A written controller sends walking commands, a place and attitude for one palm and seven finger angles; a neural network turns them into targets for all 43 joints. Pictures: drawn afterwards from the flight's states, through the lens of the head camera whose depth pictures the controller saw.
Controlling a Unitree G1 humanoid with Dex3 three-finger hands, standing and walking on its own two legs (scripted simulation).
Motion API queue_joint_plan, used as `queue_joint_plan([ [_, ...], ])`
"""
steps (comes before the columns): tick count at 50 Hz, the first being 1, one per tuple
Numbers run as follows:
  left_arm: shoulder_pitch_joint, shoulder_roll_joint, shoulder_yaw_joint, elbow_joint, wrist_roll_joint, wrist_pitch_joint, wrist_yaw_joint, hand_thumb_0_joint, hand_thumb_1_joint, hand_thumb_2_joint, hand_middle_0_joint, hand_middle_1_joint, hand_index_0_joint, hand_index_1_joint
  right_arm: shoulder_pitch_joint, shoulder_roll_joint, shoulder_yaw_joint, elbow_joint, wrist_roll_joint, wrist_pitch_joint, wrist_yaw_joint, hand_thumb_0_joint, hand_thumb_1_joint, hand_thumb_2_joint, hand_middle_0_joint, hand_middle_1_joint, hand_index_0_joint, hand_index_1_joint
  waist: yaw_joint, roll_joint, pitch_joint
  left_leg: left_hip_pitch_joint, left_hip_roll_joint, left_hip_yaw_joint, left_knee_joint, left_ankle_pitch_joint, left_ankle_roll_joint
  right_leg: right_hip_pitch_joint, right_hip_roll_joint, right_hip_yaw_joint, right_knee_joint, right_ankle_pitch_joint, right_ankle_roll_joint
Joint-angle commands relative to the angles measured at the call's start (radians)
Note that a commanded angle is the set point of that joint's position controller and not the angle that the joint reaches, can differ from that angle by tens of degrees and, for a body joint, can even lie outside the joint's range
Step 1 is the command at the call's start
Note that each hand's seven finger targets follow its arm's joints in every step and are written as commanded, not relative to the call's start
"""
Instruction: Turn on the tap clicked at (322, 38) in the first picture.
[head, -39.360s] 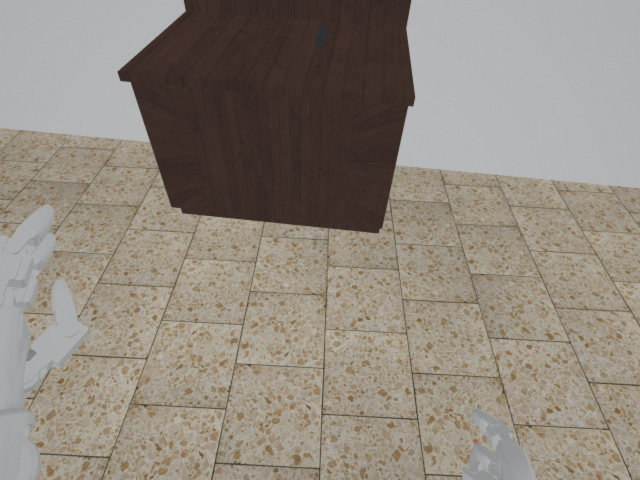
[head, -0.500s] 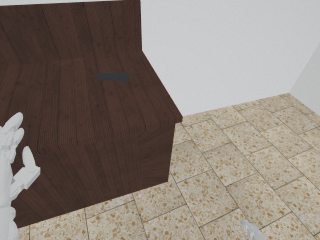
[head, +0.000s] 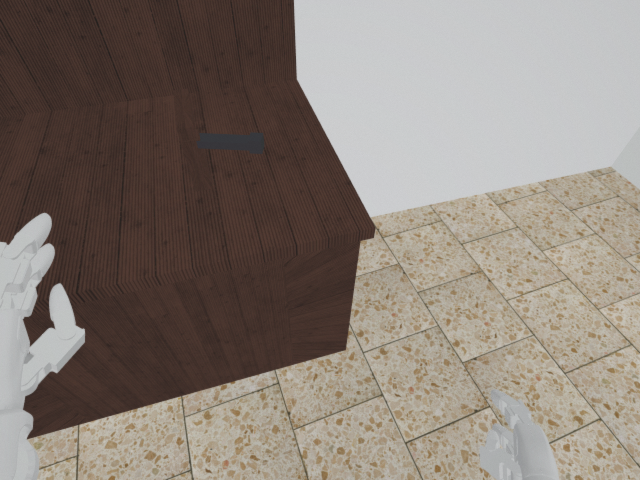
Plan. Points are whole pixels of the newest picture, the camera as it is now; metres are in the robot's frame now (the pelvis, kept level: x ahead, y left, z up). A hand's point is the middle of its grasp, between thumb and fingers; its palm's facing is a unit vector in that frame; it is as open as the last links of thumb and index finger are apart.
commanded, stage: stand and check the lever's angle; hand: left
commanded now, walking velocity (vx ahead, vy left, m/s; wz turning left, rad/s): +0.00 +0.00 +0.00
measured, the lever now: (256, 143) +0.67 +0.17 +0.04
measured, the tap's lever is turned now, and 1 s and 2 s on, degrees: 70 70 70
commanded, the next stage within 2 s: stand and wait in 0.20 s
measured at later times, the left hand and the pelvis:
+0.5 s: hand (42, 347) +0.20 +0.27 +0.15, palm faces +0.39 -0.84 -0.36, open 7.4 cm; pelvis -0.02 +0.03 +0.00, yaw +0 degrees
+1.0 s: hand (34, 337) +0.20 +0.28 +0.15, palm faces +0.40 -0.84 -0.37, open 7.4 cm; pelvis -0.01 +0.03 +0.00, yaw +0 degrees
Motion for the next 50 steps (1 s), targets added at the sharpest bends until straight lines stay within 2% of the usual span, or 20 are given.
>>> queue_joint_plan([
  [1, -0.066, 0.163, 0.108, -0.213, 0.000, -0.065, 0.020, 0.000, 0.900, 0.900, -0.200, -0.300, -0.200, -0.300, -0.081, -0.100, -0.032, -0.157, -0.004, -0.047, -0.009, 0.000, -0.900, -0.900, 0.200, 0.300, 0.200, 0.300, -0.008, 0.031, -0.168, -0.029, 0.040, -0.048, -0.040, 0.308, 0.021, 0.144, -0.092, 0.120, -0.050, 0.311, 0.006],
  [2, -0.061, 0.169, 0.115, -0.198, 0.000, -0.062, 0.019, 0.000, 0.900, 0.900, -0.200, -0.300, -0.200, -0.300, -0.086, -0.100, -0.031, -0.156, -0.005, -0.043, -0.011, 0.000, -0.900, -0.900, 0.200, 0.300, 0.200, 0.300, -0.009, 0.042, -0.153, -0.032, 0.036, -0.048, -0.049, 0.276, 0.021, 0.124, -0.094, 0.128, -0.065, 0.281, 0.005],
  [5, -0.059, 0.157, 0.106, -0.170, -0.001, -0.058, 0.017, 0.000, 0.900, 0.900, -0.200, -0.300, -0.200, -0.300, -0.084, -0.097, -0.026, -0.158, -0.006, -0.036, -0.010, 0.000, -0.900, -0.900, 0.200, 0.300, 0.200, 0.300, -0.009, 0.018, -0.124, -0.068, 0.033, -0.050, -0.070, 0.204, 0.023, 0.114, -0.086, 0.124, -0.088, 0.213, 0.010],
  [7, -0.062, 0.175, 0.123, -0.163, 0.000, -0.057, 0.016, 0.000, 0.900, 0.900, -0.200, -0.300, -0.200, -0.300, -0.085, -0.101, -0.028, -0.157, -0.008, -0.032, -0.012, 0.000, -0.900, -0.900, 0.200, 0.300, 0.200, 0.300, -0.008, 0.005, -0.125, -0.070, 0.031, -0.055, -0.079, 0.195, 0.023, 0.113, -0.085, 0.127, -0.096, 0.199, 0.008],
  [10, -0.081, 0.161, 0.104, -0.166, 0.000, -0.055, 0.014, 0.000, 0.900, 0.900, -0.200, -0.300, -0.200, -0.300, -0.087, -0.097, -0.021, -0.163, -0.008, -0.031, -0.012, 0.000, -0.900, -0.900, 0.200, 0.300, 0.200, 0.300, -0.006, 0.008, -0.121, -0.080, 0.031, -0.052, -0.092, 0.167, 0.025, 0.113, -0.078, 0.116, -0.102, 0.168, 0.015],
  [12, -0.106, 0.178, 0.113, -0.185, 0.002, -0.055, 0.015, 0.000, 0.900, 0.900, -0.200, -0.300, -0.200, -0.300, -0.093, -0.098, -0.019, -0.163, -0.010, -0.032, -0.015, 0.000, -0.900, -0.900, 0.200, 0.300, 0.200, 0.300, -0.006, 0.030, -0.121, -0.077, 0.029, -0.055, -0.107, 0.154, 0.025, 0.109, -0.073, 0.112, -0.104, 0.156, 0.015],
  [16, -0.100, 0.163, 0.104, -0.182, 0.003, -0.056, 0.016, 0.000, 0.900, 0.900, -0.200, -0.300, -0.200, -0.300, -0.086, -0.096, -0.018, -0.162, -0.011, -0.039, -0.015, 0.000, -0.900, -0.900, 0.200, 0.300, 0.200, 0.300, -0.002, 0.009, -0.140, -0.081, 0.032, -0.057, -0.110, 0.171, 0.028, 0.140, -0.070, 0.097, -0.092, 0.185, 0.019],
  [17, -0.106, 0.172, 0.107, -0.184, 0.004, -0.055, 0.015, 0.000, 0.900, 0.900, -0.200, -0.300, -0.200, -0.300, -0.092, -0.099, -0.018, -0.162, -0.011, -0.039, -0.017, 0.000, -0.900, -0.900, 0.200, 0.300, 0.200, 0.300, -0.004, 0.035, -0.127, -0.089, 0.029, -0.060, -0.121, 0.155, 0.024, 0.129, -0.069, 0.097, -0.095, 0.163, 0.019],
  [21, -0.111, 0.157, 0.095, -0.187, 0.008, -0.060, 0.016, 0.000, 0.900, 0.900, -0.200, -0.300, -0.200, -0.300, -0.087, -0.098, -0.015, -0.156, -0.012, -0.046, -0.015, 0.000, -0.900, -0.900, 0.200, 0.300, 0.200, 0.300, -0.002, 0.042, -0.110, -0.119, 0.030, -0.065, -0.137, 0.111, 0.026, 0.135, -0.061, 0.087, -0.092, 0.140, 0.022],
  [22, -0.121, 0.175, 0.110, -0.200, 0.011, -0.063, 0.017, 0.000, 0.900, 0.900, -0.200, -0.300, -0.200, -0.300, -0.090, -0.098, -0.016, -0.154, -0.013, -0.046, -0.017, 0.000, -0.900, -0.900, 0.200, 0.300, 0.200, 0.300, -0.002, 0.064, -0.116, -0.120, 0.032, -0.067, -0.145, 0.103, 0.024, 0.139, -0.059, 0.084, -0.087, 0.138, 0.022],
  [24, -0.116, 0.159, 0.100, -0.191, 0.011, -0.067, 0.016, 0.000, 0.900, 0.900, -0.200, -0.300, -0.200, -0.300, -0.085, -0.097, -0.014, -0.153, -0.012, -0.050, -0.015, 0.000, -0.900, -0.900, 0.200, 0.300, 0.200, 0.300, 0.000, 0.047, -0.106, -0.139, 0.037, -0.074, -0.156, 0.089, 0.025, 0.148, -0.052, 0.072, -0.075, 0.138, 0.025],
  [28, -0.102, 0.158, 0.105, -0.189, 0.014, -0.073, 0.015, 0.000, 0.900, 0.900, -0.200, -0.300, -0.200, -0.300, -0.083, -0.096, -0.016, -0.153, -0.014, -0.052, -0.016, 0.000, -0.900, -0.900, 0.200, 0.300, 0.200, 0.300, 0.000, 0.063, -0.105, -0.160, 0.042, -0.076, -0.161, 0.096, 0.024, 0.164, -0.050, 0.064, -0.059, 0.160, 0.027],
  [31, -0.085, 0.153, 0.106, -0.174, 0.012, -0.074, 0.014, 0.000, 0.900, 0.900, -0.200, -0.300, -0.200, -0.300, -0.083, -0.098, -0.018, -0.151, -0.012, -0.055, -0.013, 0.000, -0.900, -0.900, 0.200, 0.300, 0.200, 0.300, 0.001, 0.033, -0.121, -0.149, 0.040, -0.073, -0.144, 0.140, 0.021, 0.171, -0.053, 0.061, -0.053, 0.196, 0.027],
  [36, -0.111, 0.148, 0.097, -0.194, 0.014, -0.080, 0.010, 0.000, 0.900, 0.900, -0.200, -0.300, -0.200, -0.300, -0.085, -0.100, -0.019, -0.152, -0.012, -0.059, -0.013, 0.000, -0.900, -0.900, 0.200, 0.300, 0.200, 0.300, 0.001, 0.070, -0.120, -0.143, 0.045, -0.072, -0.147, 0.168, 0.016, 0.166, -0.047, 0.054, -0.035, 0.209, 0.030],
  [37, -0.122, 0.162, 0.106, -0.200, 0.014, -0.080, 0.010, 0.000, 0.900, 0.900, -0.200, -0.300, -0.200, -0.300, -0.088, -0.102, -0.019, -0.151, -0.013, -0.058, -0.014, 0.000, -0.900, -0.900, 0.200, 0.300, 0.200, 0.300, 0.001, 0.073, -0.115, -0.149, 0.044, -0.079, -0.154, 0.158, 0.012, 0.164, -0.046, 0.053, -0.035, 0.200, 0.029],
  [46, -0.118, 0.147, 0.095, -0.189, 0.013, -0.079, 0.008, 0.000, 0.900, 0.900, -0.200, -0.300, -0.200, -0.300, -0.085, -0.098, -0.019, -0.154, -0.013, -0.060, -0.012, 0.000, -0.900, -0.900, 0.200, 0.300, 0.200, 0.300, 0.003, 0.049, -0.136, -0.122, 0.040, -0.065, -0.122, 0.254, 0.004, 0.173, -0.050, 0.051, -0.027, 0.260, 0.028],
  [47, -0.121, 0.159, 0.106, -0.193, 0.013, -0.078, 0.008, 0.000, 0.900, 0.900, -0.200, -0.300, -0.200, -0.300, -0.090, -0.099, -0.020, -0.153, -0.013, -0.058, -0.013, 0.000, -0.900, -0.900, 0.200, 0.300, 0.200, 0.300, 0.002, 0.072, -0.139, -0.113, 0.037, -0.064, -0.121, 0.257, 0.001, 0.166, -0.051, 0.058, -0.031, 0.261, 0.025],
  [50, -0.105, 0.149, 0.099, -0.187, 0.010, -0.075, 0.007, 0.000, 0.900, 0.900, -0.200, -0.300, -0.200, -0.300, -0.086, -0.095, -0.018, -0.157, -0.013, -0.054, -0.011, 0.000, -0.900, -0.900, 0.200, 0.300, 0.200, 0.300, 0.003, 0.040, -0.145, -0.113, 0.034, -0.059, -0.112, 0.246, 0.006, 0.175, -0.056, 0.064, -0.040, 0.270, 0.024],
])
